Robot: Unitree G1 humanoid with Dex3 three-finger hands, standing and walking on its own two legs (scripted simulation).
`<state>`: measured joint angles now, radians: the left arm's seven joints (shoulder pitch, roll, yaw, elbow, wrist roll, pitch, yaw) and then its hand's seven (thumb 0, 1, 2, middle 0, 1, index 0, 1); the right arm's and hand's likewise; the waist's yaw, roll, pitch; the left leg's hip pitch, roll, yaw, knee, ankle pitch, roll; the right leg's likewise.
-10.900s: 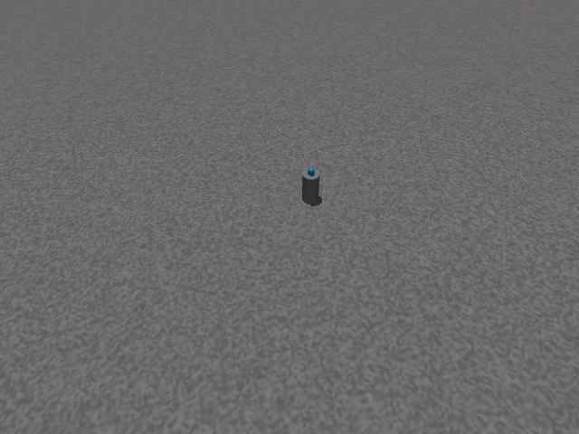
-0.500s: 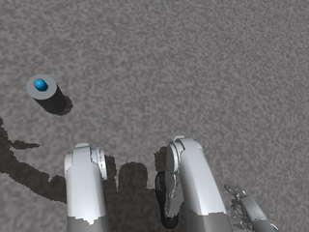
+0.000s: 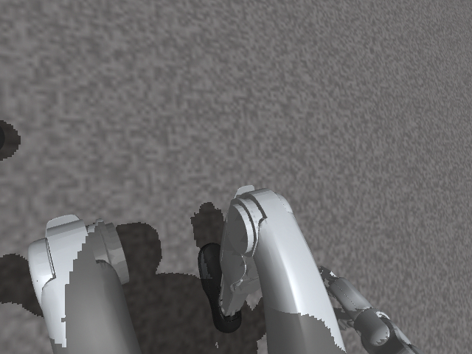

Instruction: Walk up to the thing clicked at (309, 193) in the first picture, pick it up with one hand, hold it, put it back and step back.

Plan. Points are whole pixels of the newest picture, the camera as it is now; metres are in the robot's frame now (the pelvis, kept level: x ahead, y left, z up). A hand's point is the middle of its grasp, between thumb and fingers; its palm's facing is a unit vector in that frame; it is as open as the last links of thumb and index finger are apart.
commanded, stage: approach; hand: left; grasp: from the side
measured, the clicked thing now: out of the picture +0.48 +0.34 -0.23
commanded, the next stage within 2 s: close in in 0.06 s
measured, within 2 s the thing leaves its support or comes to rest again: neither
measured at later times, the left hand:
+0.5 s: hand out of the picture +0.45 +0.36 -0.20, palm faces +0.45 -0.89 +0.00, open 17.5 cm
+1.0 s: hand out of the picture +0.46 +0.34 -0.21, palm faces +0.45 -0.89 +0.01, open 17.4 cm
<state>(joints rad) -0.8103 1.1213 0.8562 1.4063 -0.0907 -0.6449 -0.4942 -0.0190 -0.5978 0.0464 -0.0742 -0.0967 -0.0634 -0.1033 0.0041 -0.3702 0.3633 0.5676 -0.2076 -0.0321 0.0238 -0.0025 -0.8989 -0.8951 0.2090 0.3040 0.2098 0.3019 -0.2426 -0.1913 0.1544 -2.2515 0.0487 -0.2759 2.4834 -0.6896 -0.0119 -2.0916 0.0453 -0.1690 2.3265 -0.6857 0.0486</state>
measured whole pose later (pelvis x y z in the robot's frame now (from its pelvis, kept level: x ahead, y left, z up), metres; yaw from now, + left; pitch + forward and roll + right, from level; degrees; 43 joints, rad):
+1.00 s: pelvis -0.01 +0.01 -0.04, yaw -5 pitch +13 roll -19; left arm -0.74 1.00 0.65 1.49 -0.09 -1.00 -0.07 -0.02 -0.55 0.14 -0.03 -0.11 -0.03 -0.11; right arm -0.17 -0.37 0.56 0.50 -0.35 0.11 0.08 -0.01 -0.92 -0.90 0.21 0.30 0.21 0.30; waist -0.27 -0.29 0.31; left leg -2.24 0.06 -0.40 2.66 -0.72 0.00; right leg -2.05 0.11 -0.24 2.40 -0.65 0.08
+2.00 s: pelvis -0.01 +0.01 -0.03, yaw -5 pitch +16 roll -18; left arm -0.82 1.03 0.60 1.51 -0.07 -0.94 -0.01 -0.02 -0.33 0.88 -0.57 -0.93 -0.62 -0.94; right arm -0.16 -0.37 0.55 0.52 -0.34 0.14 0.09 -0.01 -0.88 -0.89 0.21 0.30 0.21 0.30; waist -0.29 -0.28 0.30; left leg -2.25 0.06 -0.39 2.63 -0.72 0.00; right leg -2.07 0.10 -0.24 2.38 -0.65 0.08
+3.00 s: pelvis +0.00 +0.00 +0.01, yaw +2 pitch +28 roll -11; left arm -0.73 0.71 0.58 0.98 -0.07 -0.52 -0.15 -0.02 -0.46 1.04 -0.60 -0.98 -0.65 -0.99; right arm 0.08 -0.30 0.19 0.61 -0.13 0.11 0.06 0.00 -0.88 -0.89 0.21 0.30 0.21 0.30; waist -0.17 -0.06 0.01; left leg -2.26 0.04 -0.22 2.42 -0.68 -0.01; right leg -2.12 0.01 -0.13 2.31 -0.70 0.04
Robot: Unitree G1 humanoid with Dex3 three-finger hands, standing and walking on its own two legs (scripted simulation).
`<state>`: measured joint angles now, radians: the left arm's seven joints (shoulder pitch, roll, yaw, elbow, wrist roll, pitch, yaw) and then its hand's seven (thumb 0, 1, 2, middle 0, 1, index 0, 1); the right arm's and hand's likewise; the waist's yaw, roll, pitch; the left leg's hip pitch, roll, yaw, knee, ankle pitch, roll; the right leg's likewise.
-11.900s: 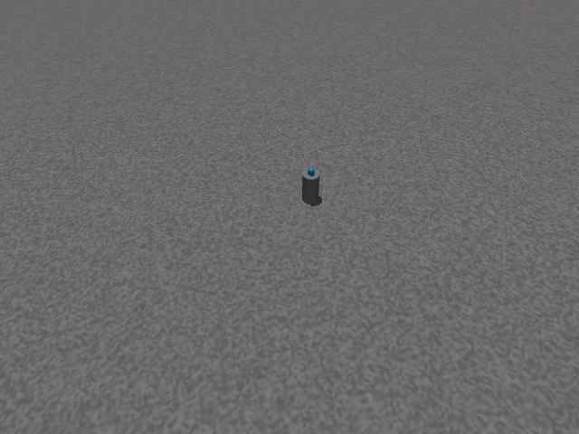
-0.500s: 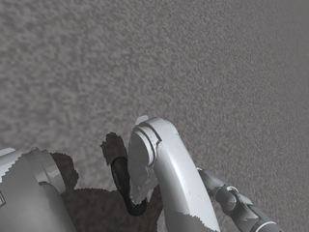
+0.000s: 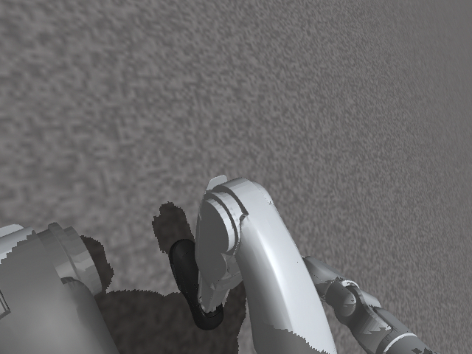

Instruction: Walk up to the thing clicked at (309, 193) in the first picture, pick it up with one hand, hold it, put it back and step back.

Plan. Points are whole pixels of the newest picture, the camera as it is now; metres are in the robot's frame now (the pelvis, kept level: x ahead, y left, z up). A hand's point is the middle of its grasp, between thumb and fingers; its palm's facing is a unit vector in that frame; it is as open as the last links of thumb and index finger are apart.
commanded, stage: close in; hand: left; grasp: from the side
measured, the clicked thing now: out of the picture +0.46 +0.37 -0.19
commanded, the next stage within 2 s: close in 0.08 s
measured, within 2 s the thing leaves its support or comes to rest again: leaves its support in 1.20 s
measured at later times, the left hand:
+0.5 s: hand out of the picture +0.45 +0.36 -0.16, palm faces +0.54 -0.84 -0.01, open 13.3 cm
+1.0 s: hand out of the picture +0.46 +0.36 -0.16, palm faces +0.54 -0.84 -0.03, open 10.8 cm
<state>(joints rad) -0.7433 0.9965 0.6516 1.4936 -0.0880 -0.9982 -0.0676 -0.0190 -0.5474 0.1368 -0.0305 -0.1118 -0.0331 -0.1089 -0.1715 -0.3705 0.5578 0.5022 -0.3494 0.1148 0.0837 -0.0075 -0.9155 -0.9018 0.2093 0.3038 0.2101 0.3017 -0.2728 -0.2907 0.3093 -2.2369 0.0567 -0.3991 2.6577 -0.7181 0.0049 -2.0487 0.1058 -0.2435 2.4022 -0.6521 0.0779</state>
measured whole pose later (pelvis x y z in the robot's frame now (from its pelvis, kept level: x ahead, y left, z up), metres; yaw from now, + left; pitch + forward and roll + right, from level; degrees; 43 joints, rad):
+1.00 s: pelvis +0.00 +0.00 +0.01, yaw +0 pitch +16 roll -18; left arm -0.82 1.03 0.60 1.51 -0.07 -0.94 -0.01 -0.02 -0.33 0.88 -0.57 -0.93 -0.62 -0.94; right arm -0.16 -0.37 0.55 0.52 -0.34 0.14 0.09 -0.01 -0.88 -0.89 0.21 0.30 0.21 0.30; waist -0.29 -0.28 0.30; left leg -2.25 0.06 -0.39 2.63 -0.72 0.00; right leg -2.07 0.10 -0.24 2.38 -0.65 0.08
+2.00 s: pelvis +0.01 -0.02 +0.05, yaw +7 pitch +28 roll -11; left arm -0.73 0.71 0.58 0.98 -0.07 -0.52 -0.15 -0.02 -0.46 1.04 -0.60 -0.98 -0.65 -0.99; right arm 0.08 -0.30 0.19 0.61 -0.13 0.11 0.06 0.00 -0.88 -0.89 0.21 0.30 0.21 0.30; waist -0.17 -0.06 0.01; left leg -2.26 0.04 -0.22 2.42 -0.68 -0.01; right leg -2.12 0.01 -0.13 2.31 -0.70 0.04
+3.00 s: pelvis +0.02 -0.02 +0.09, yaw +11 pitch +33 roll -8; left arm -0.78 0.61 0.58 1.01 -0.04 -0.48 -0.16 -0.02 -0.49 1.07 -0.60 -1.00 -0.65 -1.01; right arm 0.14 -0.28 0.10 0.66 -0.10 0.06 0.04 0.00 -0.89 -0.90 0.21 0.30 0.21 0.30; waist -0.17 -0.01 -0.08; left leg -2.18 0.05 -0.14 2.26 -0.66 -0.01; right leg -2.08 0.00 -0.08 2.20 -0.70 0.02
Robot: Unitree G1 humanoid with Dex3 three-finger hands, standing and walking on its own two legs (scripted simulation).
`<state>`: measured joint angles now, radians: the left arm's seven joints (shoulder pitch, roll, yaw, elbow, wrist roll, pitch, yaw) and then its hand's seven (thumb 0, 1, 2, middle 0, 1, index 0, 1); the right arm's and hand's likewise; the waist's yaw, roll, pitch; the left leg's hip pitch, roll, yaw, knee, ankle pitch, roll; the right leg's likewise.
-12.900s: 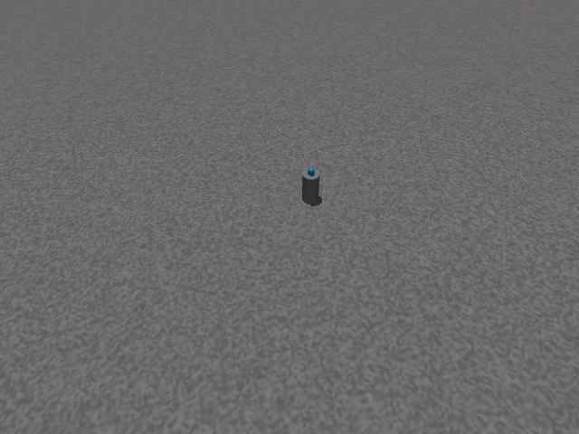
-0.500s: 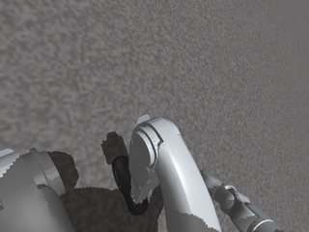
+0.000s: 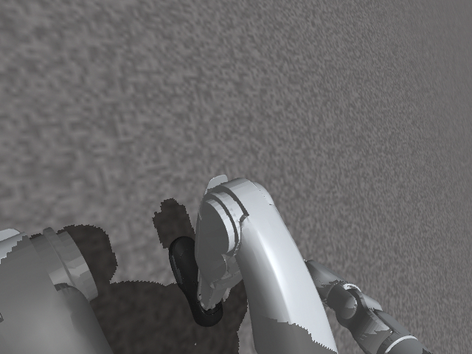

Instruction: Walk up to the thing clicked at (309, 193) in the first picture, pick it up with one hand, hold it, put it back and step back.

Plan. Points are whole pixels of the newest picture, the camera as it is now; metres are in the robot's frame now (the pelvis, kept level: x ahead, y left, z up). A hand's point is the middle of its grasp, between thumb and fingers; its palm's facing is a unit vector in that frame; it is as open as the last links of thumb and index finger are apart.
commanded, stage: settle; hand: left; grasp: from the side
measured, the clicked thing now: out of the picture +0.46 +0.37 -0.19
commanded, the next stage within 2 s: lift in 1.98 s
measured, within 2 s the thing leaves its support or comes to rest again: leaves its support in 0.20 s
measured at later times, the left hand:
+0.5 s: hand out of the picture +0.45 +0.39 -0.09, palm faces +0.51 -0.86 -0.05, open 11.0 cm
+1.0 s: hand out of the picture +0.43 +0.40 -0.01, palm faces +0.50 -0.86 -0.08, open 11.0 cm
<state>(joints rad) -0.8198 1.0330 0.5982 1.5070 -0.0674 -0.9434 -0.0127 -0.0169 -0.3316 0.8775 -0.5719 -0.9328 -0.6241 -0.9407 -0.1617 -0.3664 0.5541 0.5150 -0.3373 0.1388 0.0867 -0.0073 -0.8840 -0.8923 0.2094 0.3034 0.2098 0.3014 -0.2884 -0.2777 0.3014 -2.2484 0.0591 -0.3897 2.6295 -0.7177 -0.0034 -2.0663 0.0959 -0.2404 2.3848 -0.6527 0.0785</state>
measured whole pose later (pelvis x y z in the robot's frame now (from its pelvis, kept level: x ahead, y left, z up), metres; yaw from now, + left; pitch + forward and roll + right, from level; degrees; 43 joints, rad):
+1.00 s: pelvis +0.01 -0.01 +0.04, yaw +7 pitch +28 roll -11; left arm -0.73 0.71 0.58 0.98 -0.07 -0.52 -0.15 -0.02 -0.46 1.04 -0.60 -0.98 -0.65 -0.99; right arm 0.08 -0.30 0.19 0.61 -0.13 0.11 0.06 0.00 -0.88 -0.89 0.21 0.30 0.21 0.30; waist -0.17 -0.06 0.01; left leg -2.26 0.04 -0.22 2.42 -0.68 -0.01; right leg -2.12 0.01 -0.13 2.31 -0.70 0.04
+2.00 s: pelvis +0.02 -0.02 +0.08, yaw +11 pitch +33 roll -8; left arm -0.78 0.61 0.58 1.01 -0.04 -0.48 -0.16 -0.02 -0.49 1.07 -0.60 -1.00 -0.65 -1.01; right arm 0.14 -0.28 0.10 0.66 -0.10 0.06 0.04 0.00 -0.89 -0.90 0.21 0.30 0.21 0.30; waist -0.17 -0.01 -0.08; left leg -2.18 0.05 -0.14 2.26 -0.66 -0.01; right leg -2.08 0.00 -0.08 2.20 -0.70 0.02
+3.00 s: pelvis +0.03 -0.01 +0.25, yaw +15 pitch +28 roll -5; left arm -0.36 0.33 0.36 0.45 -0.15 -0.26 -0.07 -0.02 -0.50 1.08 -0.60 -0.99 -0.66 -1.00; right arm 0.16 -0.23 0.01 0.62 0.02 -0.01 -0.04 0.00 -0.92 -0.90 0.21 0.30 0.21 0.30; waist -0.07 0.03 -0.17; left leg -1.60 0.06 -0.08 1.72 -0.62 -0.01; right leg -1.52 -0.01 -0.06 1.67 -0.64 0.02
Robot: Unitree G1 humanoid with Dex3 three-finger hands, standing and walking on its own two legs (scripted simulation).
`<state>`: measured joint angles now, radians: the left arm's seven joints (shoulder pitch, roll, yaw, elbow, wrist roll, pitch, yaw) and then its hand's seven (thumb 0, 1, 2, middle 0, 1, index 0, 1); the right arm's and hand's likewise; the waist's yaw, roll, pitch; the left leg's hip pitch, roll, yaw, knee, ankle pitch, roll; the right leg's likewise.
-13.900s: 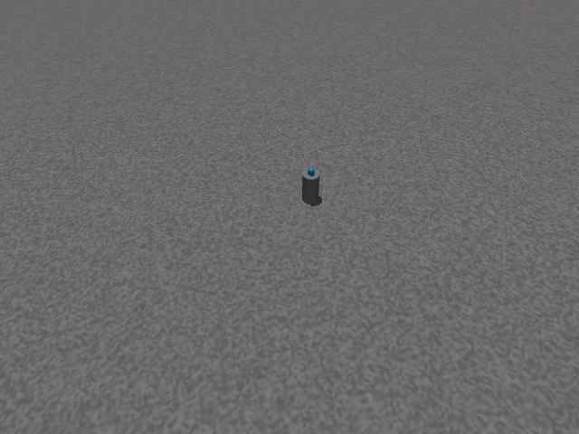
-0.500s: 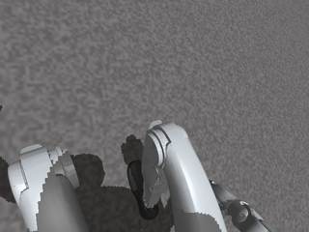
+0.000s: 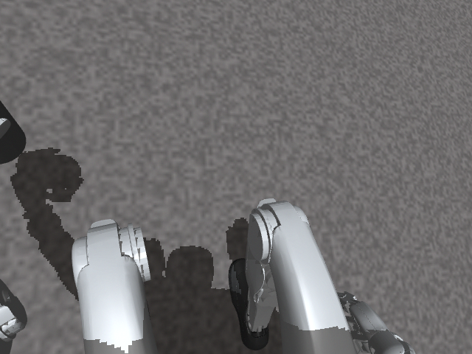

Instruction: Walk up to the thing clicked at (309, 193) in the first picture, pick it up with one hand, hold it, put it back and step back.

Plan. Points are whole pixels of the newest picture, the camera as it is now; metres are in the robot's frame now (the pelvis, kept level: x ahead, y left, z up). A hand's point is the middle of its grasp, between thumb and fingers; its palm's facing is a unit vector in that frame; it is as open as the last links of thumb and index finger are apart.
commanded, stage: settle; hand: left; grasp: from the side
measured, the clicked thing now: out of the picture +0.47 +0.35 -0.07
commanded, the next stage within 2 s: lift in 0.98 s
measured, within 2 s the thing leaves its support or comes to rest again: neither
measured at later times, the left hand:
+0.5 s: hand out of the picture +0.48 +0.34 +0.00, palm faces +0.38 -0.92 -0.05, open 11.0 cm
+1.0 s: hand out of the picture +0.47 +0.33 +0.02, palm faces +0.38 -0.92 -0.07, open 11.1 cm
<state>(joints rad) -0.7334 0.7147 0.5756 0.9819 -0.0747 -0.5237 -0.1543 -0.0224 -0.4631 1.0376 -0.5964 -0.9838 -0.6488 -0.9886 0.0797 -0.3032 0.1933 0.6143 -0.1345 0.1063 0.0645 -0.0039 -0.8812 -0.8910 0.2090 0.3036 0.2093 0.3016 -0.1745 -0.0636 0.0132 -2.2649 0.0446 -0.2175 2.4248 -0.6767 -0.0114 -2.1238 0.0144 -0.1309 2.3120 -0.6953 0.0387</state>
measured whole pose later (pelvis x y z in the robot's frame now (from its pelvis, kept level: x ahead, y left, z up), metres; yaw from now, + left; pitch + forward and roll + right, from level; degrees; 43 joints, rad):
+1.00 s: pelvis +0.00 +0.00 +0.04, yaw +3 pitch +33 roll -8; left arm -0.78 0.61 0.58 1.01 -0.04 -0.48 -0.16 -0.02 -0.49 1.07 -0.60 -1.00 -0.65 -1.01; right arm 0.14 -0.28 0.10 0.66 -0.10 0.06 0.04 0.00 -0.89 -0.90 0.21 0.30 0.21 0.30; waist -0.17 -0.01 -0.08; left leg -2.18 0.05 -0.14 2.26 -0.66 -0.01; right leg -2.08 0.00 -0.08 2.20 -0.70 0.02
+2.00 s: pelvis +0.02 +0.00 +0.21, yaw +7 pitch +28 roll -5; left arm -0.36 0.33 0.36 0.45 -0.15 -0.26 -0.07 -0.02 -0.50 1.08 -0.60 -0.99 -0.66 -1.00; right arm 0.16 -0.23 0.01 0.62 0.02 -0.01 -0.04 0.00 -0.92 -0.90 0.21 0.30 0.21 0.30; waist -0.07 0.03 -0.17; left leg -1.60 0.06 -0.08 1.72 -0.62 -0.01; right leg -1.52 -0.01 -0.06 1.67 -0.64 0.02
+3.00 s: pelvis +0.07 +0.00 +0.37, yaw +10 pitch +11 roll -2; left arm -0.19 0.19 0.17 0.46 -0.13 -0.33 0.04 -0.02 -0.50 1.08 -0.60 -0.99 -0.66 -0.99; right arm 0.23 -0.21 0.01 0.66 -0.01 -0.03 -0.04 0.00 -0.91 -0.90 0.21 0.30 0.21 0.30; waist -0.04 0.01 -0.06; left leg -0.78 0.05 -0.02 1.03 -0.44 -0.02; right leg -0.72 -0.02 -0.05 0.98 -0.46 0.02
